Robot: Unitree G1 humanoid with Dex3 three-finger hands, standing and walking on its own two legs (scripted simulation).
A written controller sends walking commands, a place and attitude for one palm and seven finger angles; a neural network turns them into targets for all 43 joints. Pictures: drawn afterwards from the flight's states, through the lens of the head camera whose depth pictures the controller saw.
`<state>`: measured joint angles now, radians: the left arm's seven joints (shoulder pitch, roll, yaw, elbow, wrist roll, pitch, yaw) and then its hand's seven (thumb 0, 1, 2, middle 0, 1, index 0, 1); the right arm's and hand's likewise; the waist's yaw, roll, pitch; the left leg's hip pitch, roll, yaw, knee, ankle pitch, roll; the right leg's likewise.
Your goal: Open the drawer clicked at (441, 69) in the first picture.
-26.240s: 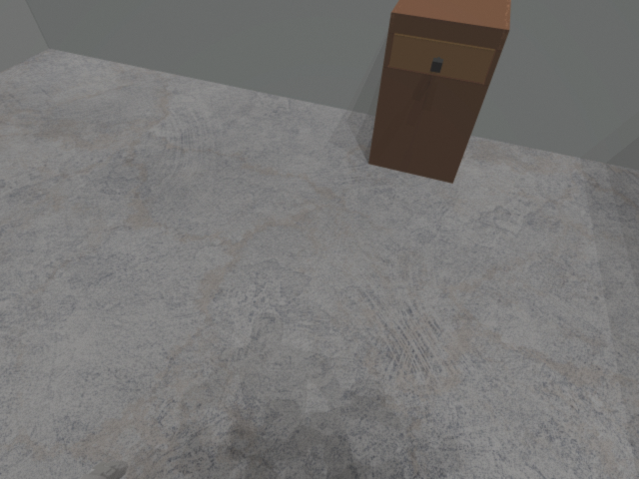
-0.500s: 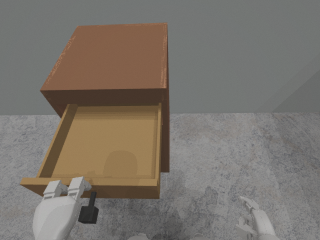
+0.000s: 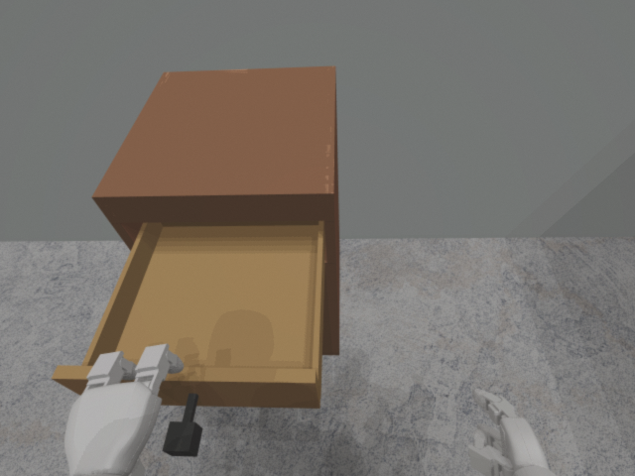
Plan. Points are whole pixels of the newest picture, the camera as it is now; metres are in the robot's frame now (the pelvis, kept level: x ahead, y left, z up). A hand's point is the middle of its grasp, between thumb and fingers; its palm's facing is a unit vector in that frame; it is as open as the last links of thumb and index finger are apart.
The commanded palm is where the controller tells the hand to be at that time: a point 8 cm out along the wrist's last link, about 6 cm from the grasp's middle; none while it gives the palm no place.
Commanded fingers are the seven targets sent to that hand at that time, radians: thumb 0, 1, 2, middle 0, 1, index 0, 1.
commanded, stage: lift the hand off the handle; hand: left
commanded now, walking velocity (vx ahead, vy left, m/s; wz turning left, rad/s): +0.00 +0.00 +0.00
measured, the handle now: (187, 423) +0.21 +0.23 -0.14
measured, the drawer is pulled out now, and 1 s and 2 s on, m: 0.30 0.30 0.30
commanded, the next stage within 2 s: draw the hand back to the body in 0.28 s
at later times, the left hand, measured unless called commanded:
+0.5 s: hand (134, 430) +0.17 +0.22 +0.02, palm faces +0.01 -0.11 -0.99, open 13.8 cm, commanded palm +0.15 +0.23 +0.08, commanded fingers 0.00 -0.50 0.30 -0.30 -1.20 -0.30 -1.20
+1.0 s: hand (67, 416) +0.16 +0.26 +0.09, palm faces +0.04 -0.08 -1.00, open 13.8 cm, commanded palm +0.14 +0.26 +0.15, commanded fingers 0.00 -0.43 0.33 -0.29 -1.15 -0.29 -1.15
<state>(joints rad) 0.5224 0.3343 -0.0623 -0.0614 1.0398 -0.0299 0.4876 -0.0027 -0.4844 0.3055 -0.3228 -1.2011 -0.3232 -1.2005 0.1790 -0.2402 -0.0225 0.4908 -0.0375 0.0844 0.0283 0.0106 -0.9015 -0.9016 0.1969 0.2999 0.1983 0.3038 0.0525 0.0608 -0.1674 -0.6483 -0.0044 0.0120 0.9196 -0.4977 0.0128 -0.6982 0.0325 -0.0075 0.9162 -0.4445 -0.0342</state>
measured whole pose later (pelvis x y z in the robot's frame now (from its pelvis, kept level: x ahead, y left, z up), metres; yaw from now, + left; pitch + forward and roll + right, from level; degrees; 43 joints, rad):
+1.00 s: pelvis +0.00 +0.00 +0.03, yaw +0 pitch +7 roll +0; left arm 0.63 0.46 0.08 -0.32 0.91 -0.05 0.30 0.00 -0.49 0.31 -0.32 -1.20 -0.32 -1.20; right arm 0.18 -0.25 -0.02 0.49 -0.01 0.09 0.01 0.01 -0.90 -0.90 0.20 0.30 0.20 0.30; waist 0.09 0.09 -0.11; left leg -0.44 -0.01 0.00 0.73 -0.42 0.02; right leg -0.48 0.03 -0.01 0.73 -0.37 -0.03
